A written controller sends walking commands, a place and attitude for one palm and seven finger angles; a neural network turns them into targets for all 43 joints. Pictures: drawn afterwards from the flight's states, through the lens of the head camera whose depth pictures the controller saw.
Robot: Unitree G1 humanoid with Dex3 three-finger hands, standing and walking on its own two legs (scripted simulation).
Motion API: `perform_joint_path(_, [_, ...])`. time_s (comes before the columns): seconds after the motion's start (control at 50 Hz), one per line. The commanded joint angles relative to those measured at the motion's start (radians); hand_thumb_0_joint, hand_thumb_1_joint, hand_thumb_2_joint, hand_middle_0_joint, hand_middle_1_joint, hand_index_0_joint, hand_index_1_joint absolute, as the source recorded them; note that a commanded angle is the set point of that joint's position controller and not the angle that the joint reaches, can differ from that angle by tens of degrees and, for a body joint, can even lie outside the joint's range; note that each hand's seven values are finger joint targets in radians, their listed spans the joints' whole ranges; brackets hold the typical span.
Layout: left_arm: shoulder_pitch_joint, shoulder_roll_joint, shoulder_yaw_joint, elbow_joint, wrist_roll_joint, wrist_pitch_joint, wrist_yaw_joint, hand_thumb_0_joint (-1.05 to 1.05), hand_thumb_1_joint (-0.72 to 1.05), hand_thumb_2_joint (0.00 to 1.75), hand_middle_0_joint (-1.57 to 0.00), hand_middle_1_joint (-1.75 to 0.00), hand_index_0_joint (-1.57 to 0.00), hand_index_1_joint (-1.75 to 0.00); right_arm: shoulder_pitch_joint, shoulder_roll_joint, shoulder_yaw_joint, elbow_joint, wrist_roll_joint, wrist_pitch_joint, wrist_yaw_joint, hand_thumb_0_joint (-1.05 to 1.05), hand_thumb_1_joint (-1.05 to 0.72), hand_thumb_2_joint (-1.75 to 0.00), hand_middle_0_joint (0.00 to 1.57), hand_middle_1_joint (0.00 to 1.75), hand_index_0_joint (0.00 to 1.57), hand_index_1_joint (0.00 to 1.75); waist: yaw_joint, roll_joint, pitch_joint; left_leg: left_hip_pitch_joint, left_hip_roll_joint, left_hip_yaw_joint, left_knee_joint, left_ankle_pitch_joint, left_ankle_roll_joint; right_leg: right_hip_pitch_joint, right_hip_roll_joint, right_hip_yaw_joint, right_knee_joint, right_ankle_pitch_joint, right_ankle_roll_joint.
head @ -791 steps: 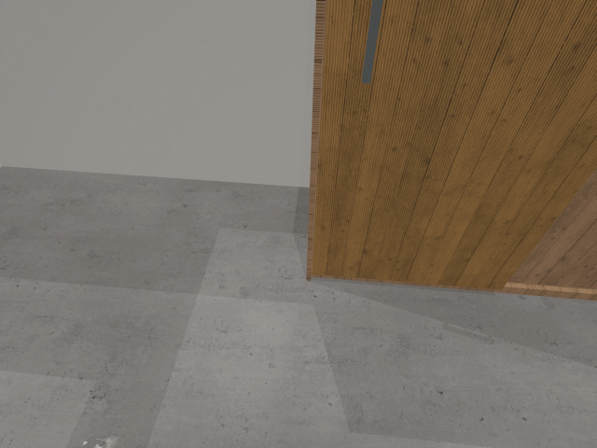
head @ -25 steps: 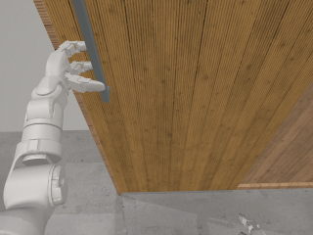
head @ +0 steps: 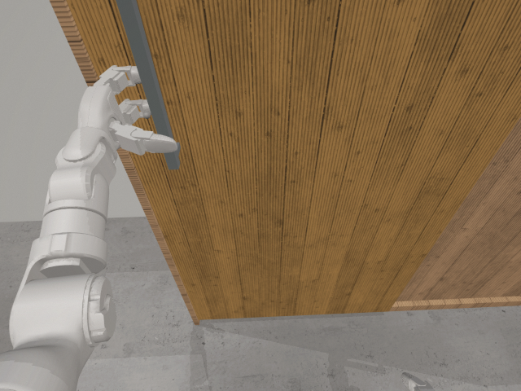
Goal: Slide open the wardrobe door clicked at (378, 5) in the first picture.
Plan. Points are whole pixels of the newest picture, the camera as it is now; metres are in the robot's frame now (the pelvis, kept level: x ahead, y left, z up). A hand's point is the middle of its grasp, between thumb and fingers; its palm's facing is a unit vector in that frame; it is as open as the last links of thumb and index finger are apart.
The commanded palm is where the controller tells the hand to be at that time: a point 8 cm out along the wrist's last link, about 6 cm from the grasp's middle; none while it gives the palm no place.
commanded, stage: slide the fingers in behind the handle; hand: left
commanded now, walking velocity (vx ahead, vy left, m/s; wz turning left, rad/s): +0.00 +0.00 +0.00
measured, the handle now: (151, 71) +0.49 +0.18 +0.27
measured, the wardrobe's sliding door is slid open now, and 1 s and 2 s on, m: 0.00 0.00 0.00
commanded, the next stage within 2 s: grip the handle and tug to test in 1.48 s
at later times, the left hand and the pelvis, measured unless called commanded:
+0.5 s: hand (158, 117) +0.43 +0.16 +0.23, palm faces +0.07 -1.00 +0.00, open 14.0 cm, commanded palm +0.40 +0.21 +0.22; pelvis +0.00 +0.00 +0.00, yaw +1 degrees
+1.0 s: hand (168, 118) +0.43 +0.15 +0.23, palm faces +0.09 -1.00 +0.00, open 14.1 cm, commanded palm +0.40 +0.19 +0.22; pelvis +0.00 +0.00 +0.00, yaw +1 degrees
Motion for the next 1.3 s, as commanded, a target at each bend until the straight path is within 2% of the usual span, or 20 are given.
perform_joint_path(0.0, [-0.442,0.228,0.059,-0.308,-0.01,-0.048,0.012,0.0,-0.5,0.3,-0.3,-1.2,-0.3,-1.2,-0.105,-0.121,-0.046,-0.162,-0.004,-0.049,-0.004,0.0,-0.9,-0.9,0.2,0.3,0.2,0.3,0.037,-0.016,-0.304,0.071,-0.003,-0.043,-0.039,0.327,0.022,0.173,0.021,0.004,-0.009,0.295,-0.046])
perform_joint_path(0.06, [-0.444,0.201,0.031,-0.302,-0.009,-0.016,0.017,0.0,-0.5,0.3,-0.3,-1.2,-0.3,-1.2,-0.116,-0.122,-0.045,-0.16,-0.002,-0.038,-0.009,0.0,-0.9,-0.9,0.2,0.3,0.2,0.3,0.022,-0.059,-0.266,0.061,0.0,-0.041,-0.046,0.291,0.024,0.156,0.021,-0.001,-0.02,0.263,-0.04])
perform_joint_path(0.1, [-0.503,0.169,-0.005,-0.32,-0.004,-0.001,0.025,0.0,-0.5,0.3,-0.3,-1.2,-0.3,-1.2,-0.125,-0.115,-0.04,-0.158,0.0,-0.039,-0.014,0.0,-0.9,-0.9,0.2,0.3,0.2,0.3,0.009,0.001,-0.243,0.068,-0.004,-0.044,-0.046,0.259,0.022,0.119,0.02,0.004,-0.027,0.226,-0.041])
perform_joint_path(0.18, [-0.548,0.174,-0.001,-0.331,-0.006,-0.002,0.04,0.0,-0.5,0.3,-0.3,-1.2,-0.3,-1.2,-0.125,-0.114,-0.039,-0.152,-0.008,-0.038,-0.021,0.0,-0.9,-0.9,0.2,0.3,0.2,0.3,0.002,-0.029,-0.294,0.088,-0.007,-0.045,-0.036,0.286,0.025,0.146,0.018,0.005,-0.023,0.259,-0.039])
perform_joint_path(0.26, [-0.467,0.194,0.028,-0.286,-0.005,0.0,0.036,0.0,-0.5,0.3,-0.3,-1.2,-0.3,-1.2,-0.127,-0.115,-0.04,-0.149,-0.009,-0.028,-0.019,0.0,-0.9,-0.9,0.2,0.3,0.2,0.3,0.021,-0.049,-0.298,0.079,-0.009,-0.038,-0.029,0.315,0.024,0.172,0.017,0.006,-0.015,0.303,-0.041])
perform_joint_path(0.28, [-0.502,0.143,-0.023,-0.297,-0.004,0.001,0.032,0.0,-0.5,0.3,-0.3,-1.2,-0.3,-1.2,-0.133,-0.109,-0.035,-0.152,-0.006,-0.027,-0.017,0.0,-0.9,-0.9,0.2,0.3,0.2,0.3,0.007,-0.02,-0.278,0.078,-0.011,-0.04,-0.032,0.31,0.023,0.153,0.015,0.004,-0.016,0.298,-0.041])
perform_joint_path(0.34, [-0.506,0.117,-0.033,-0.303,-0.007,0.013,0.035,0.0,-0.5,0.3,-0.3,-1.2,-0.3,-1.2,-0.132,-0.106,-0.039,-0.155,-0.006,-0.024,-0.014,0.0,-0.9,-0.9,0.2,0.3,0.2,0.3,0.01,-0.012,-0.287,0.088,-0.012,-0.042,-0.026,0.324,0.021,0.147,0.017,0.002,-0.012,0.309,-0.043])
perform_joint_path(0.36, [-0.492,0.147,-0.006,-0.293,-0.009,0.011,0.04,0.0,-0.5,0.3,-0.3,-1.2,-0.3,-1.2,-0.133,-0.111,-0.042,-0.155,-0.007,-0.02,-0.015,0.0,-0.9,-0.9,0.2,0.3,0.2,0.3,0.015,-0.047,-0.295,0.09,-0.01,-0.044,-0.025,0.333,0.022,0.162,0.018,-0.001,-0.013,0.315,-0.042])
perform_joint_path(0.44, [-0.499,0.124,-0.016,-0.315,-0.01,0.017,0.05,0.0,-0.5,0.3,-0.3,-1.2,-0.3,-1.2,-0.141,-0.103,-0.039,-0.158,-0.008,-0.018,-0.013,0.0,-0.9,-0.9,0.2,0.3,0.2,0.3,0.017,-0.053,-0.29,0.082,-0.012,-0.042,-0.025,0.33,0.024,0.162,0.017,0.002,-0.01,0.321,-0.041])
perform_joint_path(0.46, [-0.479,0.163,0.015,-0.299,-0.006,0.014,0.057,0.0,-0.5,0.3,-0.3,-1.2,-0.3,-1.2,-0.138,-0.111,-0.043,-0.155,-0.009,-0.013,-0.014,0.0,-0.9,-0.9,0.2,0.3,0.2,0.3,0.021,-0.078,-0.288,0.076,-0.01,-0.04,-0.027,0.325,0.026,0.174,0.018,0.001,-0.015,0.315,-0.038])
perform_joint_path(0.56, [-0.475,0.154,0.005,-0.357,0.002,0.009,0.065,0.0,-0.5,0.3,-0.3,-1.2,-0.3,-1.2,-0.147,-0.105,-0.043,-0.164,-0.01,-0.007,-0.013,0.0,-0.9,-0.9,0.2,0.3,0.2,0.3,0.026,-0.037,-0.319,0.093,-0.011,-0.033,-0.026,0.365,0.024,0.198,0.016,0.004,-0.008,0.353,-0.04])
perform_joint_path(0.62, [-0.481,0.093,-0.039,-0.405,-0.006,0.013,0.063,0.0,-0.5,0.3,-0.3,-1.2,-0.3,-1.2,-0.156,-0.097,-0.041,-0.168,-0.008,-0.013,-0.01,0.0,-0.9,-0.9,0.2,0.3,0.2,0.3,0.021,-0.017,-0.314,0.104,-0.01,-0.035,-0.025,0.372,0.023,0.19,0.019,0.002,-0.006,0.357,-0.042])
perform_joint_path(0.7, [-0.443,0.112,-0.006,-0.386,-0.012,0.041,0.072,0.0,-0.5,0.3,-0.3,-1.2,-0.3,-1.2,-0.158,-0.102,-0.042,-0.162,-0.011,-0.009,-0.011,0.0,-0.9,-0.9,0.2,0.3,0.2,0.3,0.032,-0.05,-0.3,0.087,-0.011,-0.034,-0.03,0.36,0.023,0.194,0.02,-0.001,-0.01,0.348,-0.04])
perform_joint_path(0.74, [-0.462,0.095,-0.025,-0.365,-0.006,0.055,0.08,0.0,-0.5,0.3,-0.3,-1.2,-0.3,-1.2,-0.157,-0.102,-0.04,-0.154,-0.009,-0.006,-0.011,0.0,-0.9,-0.9,0.2,0.3,0.2,0.3,0.019,-0.076,-0.265,0.07,-0.011,-0.034,-0.038,0.308,0.024,0.17,0.021,-0.003,-0.022,0.298,-0.036])
perform_joint_path(0.78, [-0.477,0.123,-0.003,-0.37,-0.002,0.051,0.093,0.0,-0.5,0.3,-0.3,-1.2,-0.3,-1.2,-0.156,-0.104,-0.041,-0.154,-0.013,-0.006,-0.014,0.0,-0.9,-0.9,0.2,0.3,0.2,0.3,0.025,-0.061,-0.273,0.074,-0.011,-0.038,-0.042,0.304,0.025,0.173,0.019,0.0,-0.027,0.282,-0.039])
perform_joint_path(0.88, [-0.489,0.058,-0.053,-0.398,-0.001,0.033,0.101,0.0,-0.5,0.3,-0.3,-1.2,-0.3,-1.2,-0.164,-0.092,-0.038,-0.157,-0.014,-0.011,-0.011,0.0,-0.9,-0.9,0.2,0.3,0.2,0.3,0.021,-0.025,-0.293,0.099,-0.01,-0.038,-0.034,0.334,0.021,0.176,0.02,0.0,-0.018,0.305,-0.042])
perform_joint_path(0.96, [-0.495,0.05,-0.06,-0.391,0.0,0.03,0.105,0.0,-0.5,0.3,-0.3,-1.2,-0.3,-1.2,-0.16,-0.097,-0.043,-0.152,-0.015,-0.014,-0.012,0.0,-0.9,-0.9,0.2,0.3,0.2,0.3,0.018,-0.059,-0.304,0.106,-0.009,-0.04,-0.033,0.335,0.022,0.179,0.023,-0.001,-0.02,0.307,-0.04])
perform_joint_path(1.02, [-0.53,-0.005,-0.106,-0.423,-0.001,0.025,0.105,0.0,-0.5,0.3,-0.3,-1.2,-0.3,-1.2,-0.163,-0.089,-0.041,-0.15,-0.017,-0.019,-0.007,0.0,-0.9,-0.9,0.2,0.3,0.2,0.3,0.009,-0.015,-0.308,0.126,-0.009,-0.042,-0.029,0.355,0.017,0.165,0.022,-0.002,-0.014,0.32,-0.044])
perform_joint_path(1.1, [-0.511,0.014,-0.085,-0.432,-0.005,0.022,0.106,0.0,-0.5,0.3,-0.3,-1.2,-0.3,-1.2,-0.167,-0.093,-0.041,-0.15,-0.019,-0.019,-0.008,0.0,-0.9,-0.9,0.2,0.3,0.2,0.3,0.016,-0.057,-0.321,0.121,-0.008,-0.042,-0.032,0.36,0.019,0.187,0.023,-0.005,-0.013,0.332,-0.042])
perform_joint_path(1.28, [-0.511,0.018,-0.086,-0.417,-0.002,0.039,0.112,0.0,-0.5,0.3,-0.3,-1.2,-0.3,-1.2,-0.169,-0.092,-0.038,-0.141,-0.018,-0.015,-0.01,0.0,-0.9,-0.9,0.2,0.3,0.2,0.3,0.015,-0.034,-0.293,0.114,-0.009,-0.047,-0.036,0.35,0.014,0.17,0.022,-0.008,-0.02,0.308,-0.044])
